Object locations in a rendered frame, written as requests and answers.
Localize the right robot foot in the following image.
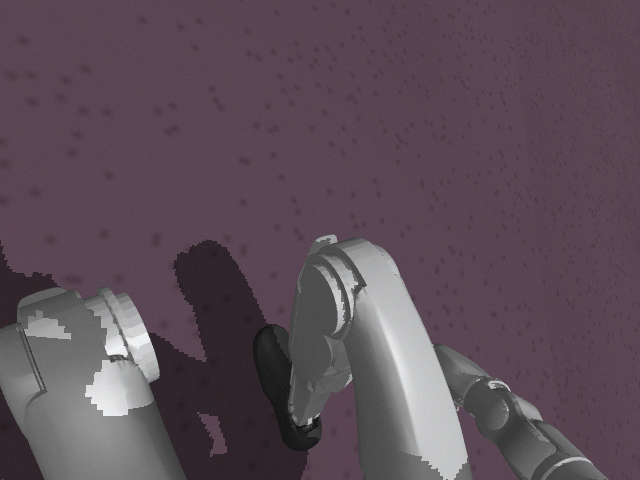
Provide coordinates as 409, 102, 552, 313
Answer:
253, 325, 322, 451

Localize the right robot arm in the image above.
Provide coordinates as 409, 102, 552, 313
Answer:
463, 377, 608, 480

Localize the right robot hand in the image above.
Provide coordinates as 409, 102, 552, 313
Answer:
432, 344, 491, 411

